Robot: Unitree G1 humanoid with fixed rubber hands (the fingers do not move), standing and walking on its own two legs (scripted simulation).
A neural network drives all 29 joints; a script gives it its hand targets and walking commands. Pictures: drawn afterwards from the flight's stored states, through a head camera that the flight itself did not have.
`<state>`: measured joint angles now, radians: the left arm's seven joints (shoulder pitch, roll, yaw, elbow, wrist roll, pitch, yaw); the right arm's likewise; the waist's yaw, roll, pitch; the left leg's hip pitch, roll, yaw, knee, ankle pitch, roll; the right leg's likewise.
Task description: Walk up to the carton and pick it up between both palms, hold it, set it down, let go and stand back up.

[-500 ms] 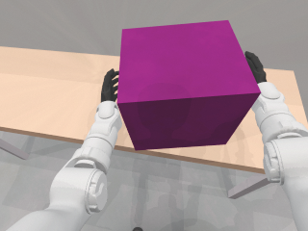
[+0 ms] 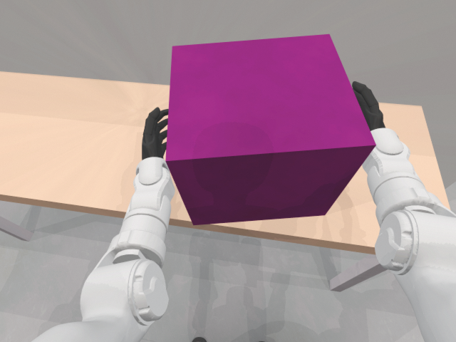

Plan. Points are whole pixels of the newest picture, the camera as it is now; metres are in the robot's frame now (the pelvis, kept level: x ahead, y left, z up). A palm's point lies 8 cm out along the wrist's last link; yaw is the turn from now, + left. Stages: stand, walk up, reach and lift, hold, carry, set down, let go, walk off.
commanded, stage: reach and lift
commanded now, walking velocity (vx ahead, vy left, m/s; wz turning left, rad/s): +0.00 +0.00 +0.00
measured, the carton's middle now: (255, 138) +0.49 +0.01 +0.03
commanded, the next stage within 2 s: none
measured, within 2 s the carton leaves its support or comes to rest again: leaves its support in 0.86 s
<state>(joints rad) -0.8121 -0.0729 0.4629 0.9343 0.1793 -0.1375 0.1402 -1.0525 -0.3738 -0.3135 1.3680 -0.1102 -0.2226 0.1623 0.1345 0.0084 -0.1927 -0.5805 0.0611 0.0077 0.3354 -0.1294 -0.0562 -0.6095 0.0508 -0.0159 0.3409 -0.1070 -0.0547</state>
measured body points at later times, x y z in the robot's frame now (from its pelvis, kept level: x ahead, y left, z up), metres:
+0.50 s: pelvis +0.01 +0.00 +0.00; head +0.10 +0.00 +0.45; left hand +0.42 +0.19 +0.06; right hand +0.49 -0.18 +0.08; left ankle -0.01 +0.15 -0.74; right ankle +0.01 -0.08 -0.74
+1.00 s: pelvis -0.01 +0.01 +0.01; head +0.04 +0.01 +0.45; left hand +0.38 +0.21 +0.07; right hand +0.45 -0.16 +0.09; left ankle -0.01 +0.15 -0.74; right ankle +0.01 -0.08 -0.74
